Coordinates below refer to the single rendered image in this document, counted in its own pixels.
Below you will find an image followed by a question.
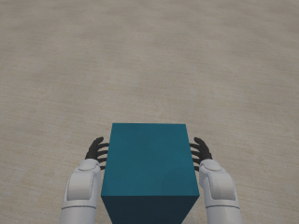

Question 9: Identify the carton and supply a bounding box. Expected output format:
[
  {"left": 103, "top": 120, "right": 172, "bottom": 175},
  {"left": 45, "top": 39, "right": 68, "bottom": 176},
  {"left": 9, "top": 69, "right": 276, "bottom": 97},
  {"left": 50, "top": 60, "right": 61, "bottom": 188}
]
[{"left": 100, "top": 122, "right": 200, "bottom": 224}]

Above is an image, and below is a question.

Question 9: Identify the robot right forearm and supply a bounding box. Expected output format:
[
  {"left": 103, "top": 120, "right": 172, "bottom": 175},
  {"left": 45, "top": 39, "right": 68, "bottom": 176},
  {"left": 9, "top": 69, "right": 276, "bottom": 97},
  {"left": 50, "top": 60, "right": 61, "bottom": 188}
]
[{"left": 199, "top": 159, "right": 243, "bottom": 224}]

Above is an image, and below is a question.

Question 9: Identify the robot left forearm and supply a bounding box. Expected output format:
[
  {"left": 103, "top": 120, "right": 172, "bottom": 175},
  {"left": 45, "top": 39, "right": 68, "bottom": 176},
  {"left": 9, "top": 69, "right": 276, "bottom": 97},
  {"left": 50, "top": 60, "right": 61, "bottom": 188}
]
[{"left": 59, "top": 159, "right": 101, "bottom": 224}]

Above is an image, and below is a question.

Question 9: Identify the right robot hand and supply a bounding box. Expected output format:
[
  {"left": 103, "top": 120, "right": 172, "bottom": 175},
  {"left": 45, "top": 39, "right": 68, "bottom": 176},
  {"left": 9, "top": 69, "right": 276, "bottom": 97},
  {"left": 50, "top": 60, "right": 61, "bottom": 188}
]
[{"left": 190, "top": 137, "right": 213, "bottom": 172}]

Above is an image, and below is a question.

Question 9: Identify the left robot hand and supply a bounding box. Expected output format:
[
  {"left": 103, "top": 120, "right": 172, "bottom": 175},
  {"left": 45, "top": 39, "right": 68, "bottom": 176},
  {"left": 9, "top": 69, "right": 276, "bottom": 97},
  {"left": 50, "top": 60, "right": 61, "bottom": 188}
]
[{"left": 85, "top": 136, "right": 109, "bottom": 170}]

